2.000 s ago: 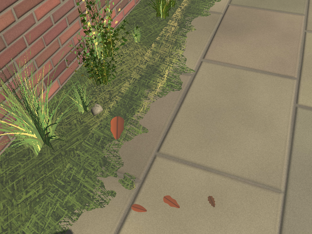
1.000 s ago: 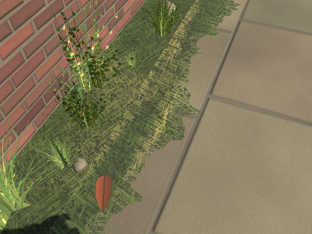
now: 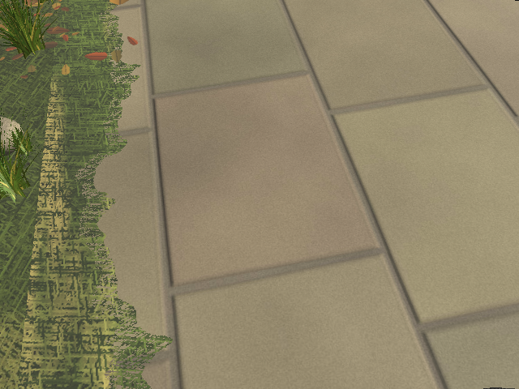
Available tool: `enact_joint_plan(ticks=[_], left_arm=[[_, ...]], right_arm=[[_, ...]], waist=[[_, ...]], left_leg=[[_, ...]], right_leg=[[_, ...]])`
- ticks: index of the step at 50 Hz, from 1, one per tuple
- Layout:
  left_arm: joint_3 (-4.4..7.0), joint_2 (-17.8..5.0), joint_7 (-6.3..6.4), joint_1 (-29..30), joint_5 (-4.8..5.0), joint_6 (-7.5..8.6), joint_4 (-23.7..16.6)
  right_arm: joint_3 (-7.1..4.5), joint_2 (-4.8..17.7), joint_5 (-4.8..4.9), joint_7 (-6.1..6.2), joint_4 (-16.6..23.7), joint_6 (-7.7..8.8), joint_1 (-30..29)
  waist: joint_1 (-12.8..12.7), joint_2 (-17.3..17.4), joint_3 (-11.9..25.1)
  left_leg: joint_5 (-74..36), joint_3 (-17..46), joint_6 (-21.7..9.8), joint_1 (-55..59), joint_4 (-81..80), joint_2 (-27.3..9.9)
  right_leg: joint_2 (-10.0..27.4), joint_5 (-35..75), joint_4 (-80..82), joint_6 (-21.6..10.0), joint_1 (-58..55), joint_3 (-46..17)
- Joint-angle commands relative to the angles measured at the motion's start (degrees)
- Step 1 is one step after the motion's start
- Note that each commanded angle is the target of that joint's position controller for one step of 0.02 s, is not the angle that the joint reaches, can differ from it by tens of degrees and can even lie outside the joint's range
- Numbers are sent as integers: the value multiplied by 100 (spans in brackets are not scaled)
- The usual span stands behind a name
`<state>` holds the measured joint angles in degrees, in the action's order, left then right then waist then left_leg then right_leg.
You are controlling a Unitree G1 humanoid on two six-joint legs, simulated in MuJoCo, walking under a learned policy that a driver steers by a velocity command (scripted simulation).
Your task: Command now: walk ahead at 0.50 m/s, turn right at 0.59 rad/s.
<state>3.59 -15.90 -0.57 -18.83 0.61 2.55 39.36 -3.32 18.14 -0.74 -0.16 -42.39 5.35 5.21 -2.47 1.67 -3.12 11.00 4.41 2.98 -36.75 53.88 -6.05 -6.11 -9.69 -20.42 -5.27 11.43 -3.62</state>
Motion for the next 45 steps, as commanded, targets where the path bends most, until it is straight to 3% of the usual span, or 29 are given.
enact_joint_plan(ticks=[1, 4, 7, 10, 11, 12, 13, 14, 15, 16, 17, 18, 19, 21, 23, 25, 27, 30, 33, 34, 35, 36, 37, 38, 39, 41, 43, 45], left_arm=[[295, -1038, 125, 140, 34, 95, -387], [316, -1085, 155, -118, 64, 63, -239], [312, -1015, 172, -301, 98, 16, -111], [330, -1007, 199, -220, 80, -52, -92], [295, -905, 192, -133, 75, -69, -119], [191, -634, 166, -101, 33, -61, -181], [80, -281, 164, -557, 57, -37, -313], [34, -370, 177, -948, 161, 4, -399], [162, -917, 181, -633, 201, -14, -282], [206, -1061, 178, -125, 144, -48, -351], [213, -999, 170, 127, 83, -61, -415], [230, -910, 147, 228, 52, -78, -445], [203, -763, 117, 180, 82, -97, -455], [145, -485, 110, 184, 75, -123, -424], [67, -336, 129, 420, 3, -112, -556], [6, -236, 98, 580, -114, -37, -552], [-38, -183, 25, 980, -109, 66, -577], [5, -317, -37, 1358, -68, 117, -658], [161, -661, 9, 870, -148, 153, -483], [261, -1008, 82, 552, -220, 153, -450], [323, -1378, 180, 191, -387, 71, -521], [269, -1171, 171, 122, -302, -48, -535], [194, -887, 141, 273, -194, -127, -545], [144, -743, 142, 589, -117, -152, -534], [108, -642, 138, 920, -95, -152, -507], [133, -687, 132, 1428, -181, -138, -441], [147, -651, 157, 1629, -227, -100, -374], [167, -672, 203, 1705, -200, -80, -293]], right_arm=[[-47, 284, -10, -6, 388, 24, -330], [-12, 251, 68, -81, 544, 83, -841], [-64, 415, 108, -150, 642, 151, -995], [-159, 596, 126, -164, 591, 222, -637], [-229, 679, 109, -134, 469, 248, -169], [-315, 878, 25, -95, 375, 278, 503], [-428, 1336, -89, -45, 305, 258, 1297], [-435, 1272, 20, -108, 125, 178, 1570], [-297, 749, 103, -104, 231, 142, 1286], [-231, 535, 87, -73, 282, 83, 1023], [-184, 431, 45, -60, 270, 51, 772], [-143, 317, 10, -44, 235, 47, 646], [-135, 322, -18, -42, 179, 68, 629], [-137, 279, 20, -70, 41, 124, 733], [-175, 496, 46, -93, -91, 159, 700], [-171, 571, 94, -87, -151, 94, 589], [-198, 715, 180, -62, -238, 2, 759], [-220, 851, 230, -22, -432, -127, 1135], [-194, 778, 292, 19, -412, -185, 968], [-125, 567, 205, 18, -347, -153, 1048], [23, 135, 56, 7, -233, -112, 1416], [61, 178, 169, 20, -302, -167, 1914], [-104, 678, 258, 30, -375, -281, 1794], [-142, 680, 282, 72, -288, -392, 1490], [-160, 611, 240, 140, -303, -525, 1412], [-179, 482, 174, 243, -260, -779, 1479], [-186, 368, 147, 258, -156, -868, 1486], [-166, 298, 123, 212, 2, -880, 1237]], waist=[[60, -447, 279], [-144, -580, 181], [-169, -651, 180], [61, -913, 250], [318, -927, 441], [647, -736, 1043], [695, 373, 1995], [554, 1761, 2309], [653, 966, 1520], [687, 519, 924], [581, 294, 518], [471, 320, 305], [380, 480, 235], [365, 336, 241], [254, 363, 52], [194, 238, 204], [400, 275, 337], [498, 370, 505], [87, 352, 758], [-12, 71, 1109], [0, -1045, 1808], [-17, -1801, 2634], [-63, -1191, 2307], [54, -1015, 1726], [177, -848, 1325], [442, -1015, 863], [525, -1064, 759], [478, -990, 767]], left_leg=[[-1093, -91, 139, 212, -1168, 221], [-1678, -110, 103, 599, -2031, 454], [-1524, 57, -21, 729, -2477, 532], [-775, 36, -243, 1227, -2663, 588], [-782, -88, -382, 1890, -2901, 625], [-729, 230, -659, 3107, -2827, 178], [-59, 1993, -1334, 5228, -2860, -1091], [1414, 4096, -1836, 5886, -3506, -1846], [2203, 3700, -1622, 5282, -3712, -1689], [1791, 2795, -1393, 4567, -3756, -1463], [1094, 2126, -1315, 3878, -3894, -1218], [625, 1642, -1260, 3434, -4041, -1023], [337, 1329, -1260, 3088, -4186, -891], [-116, 837, -1324, 2932, -4402, -701], [-1665, 622, -1602, 2735, -4450, -837], [-3049, 63, -1531, 2714, -4236, -588], [-3494, -197, -1389, 2711, -4085, -390], [-3235, 29, -1257, 3104, -3700, -459], [-2707, 236, -899, 2929, -2865, -287], [-1926, 86, -629, 2491, -2144, 69], [806, -249, -232, 1014, -535, 615], [3186, -85, -74, 545, 715, 763], [3049, 99, -2, 327, 1321, 552], [2730, -65, 37, -17, 1515, 424], [2368, -99, 127, 2, 1419, 287], [1752, -254, 259, 678, 1259, 238], [1399, -367, 254, 1005, 929, 233], [1060, -390, 153, 1188, 290, 151]], right_leg=[[1213, 929, 799, -900, 119, -1123], [1190, 517, 716, -730, 192, -1220], [1353, 334, 311, -657, -214, -1639], [1463, 612, -198, -527, -496, -2045], [1280, 899, -585, -406, -423, -1993], [961, 873, -1635, -215, -74, -1708], [274, -465, -3547, 207, 1510, -986], [151, -2519, -4873, 373, 2890, -691], [531, -2115, -5411, 427, 3348, -807], [727, -1657, -5467, 454, 3366, -567], [899, -1304, -5245, 474, 3209, -468], [1067, -1068, -4991, 463, 3032, -462], [1162, -932, -4829, 457, 2759, -415], [1145, -808, -4558, 443, 2622, -322], [1125, -708, -3778, 568, 2617, -279], [1087, -204, -2872, 635, 2200, 45], [883, 582, -2009, 667, 1726, 269], [652, 909, -1243, 627, 1375, 185], [596, 1622, -317, 317, 149, 179], [1122, 3144, -370, 85, -771, -160], [2601, 5428, -937, -625, -2423, -1345], [3330, 5251, -849, -1310, -2697, -2192], [3008, 4133, -603, -1217, -2162, -1883], [2729, 3127, -387, -1017, -1697, -1484], [2524, 2257, -91, -889, -1072, -1179], [2268, 1344, 414, -792, 205, -619], [2205, 1042, 595, -821, 601, -213], [2227, 965, 598, -803, 595, 47]])
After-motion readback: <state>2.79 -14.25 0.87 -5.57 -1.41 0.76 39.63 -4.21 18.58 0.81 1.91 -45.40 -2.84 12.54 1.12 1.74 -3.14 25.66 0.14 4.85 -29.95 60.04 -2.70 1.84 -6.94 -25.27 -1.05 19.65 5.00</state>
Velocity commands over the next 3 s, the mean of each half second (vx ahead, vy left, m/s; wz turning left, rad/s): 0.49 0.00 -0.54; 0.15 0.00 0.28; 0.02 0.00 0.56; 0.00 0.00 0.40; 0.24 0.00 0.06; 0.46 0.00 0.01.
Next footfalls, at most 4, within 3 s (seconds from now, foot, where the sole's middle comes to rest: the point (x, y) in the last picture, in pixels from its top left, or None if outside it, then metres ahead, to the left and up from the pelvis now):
0.24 left None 0.33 0.14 -0.78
0.68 right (354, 383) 0.48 -0.15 -0.78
1.08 left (250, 388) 0.46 0.11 -0.78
1.56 right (337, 371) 0.50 -0.11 -0.78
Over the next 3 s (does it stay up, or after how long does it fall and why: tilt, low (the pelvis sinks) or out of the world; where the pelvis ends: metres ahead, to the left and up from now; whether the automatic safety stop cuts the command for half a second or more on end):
stays up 0.74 0.22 0.00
